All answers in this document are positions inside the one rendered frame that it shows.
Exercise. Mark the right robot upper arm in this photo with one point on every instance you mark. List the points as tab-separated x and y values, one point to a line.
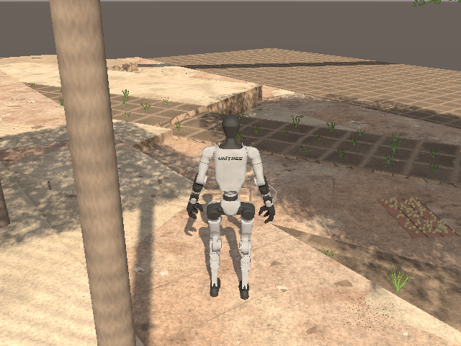
253	153

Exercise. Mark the left robot forearm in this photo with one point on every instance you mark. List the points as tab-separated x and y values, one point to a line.
196	190

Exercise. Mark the humanoid robot torso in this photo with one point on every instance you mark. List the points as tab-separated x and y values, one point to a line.
230	175

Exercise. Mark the left robot upper arm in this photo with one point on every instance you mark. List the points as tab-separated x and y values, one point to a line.
204	163

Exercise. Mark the right robot forearm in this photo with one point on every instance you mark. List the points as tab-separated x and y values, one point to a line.
265	193

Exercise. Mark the robot right hand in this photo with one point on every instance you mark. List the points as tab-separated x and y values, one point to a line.
270	212

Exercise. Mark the right robot foot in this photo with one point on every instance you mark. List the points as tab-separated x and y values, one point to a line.
244	292

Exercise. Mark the robot left hand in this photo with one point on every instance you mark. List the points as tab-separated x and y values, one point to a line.
191	207

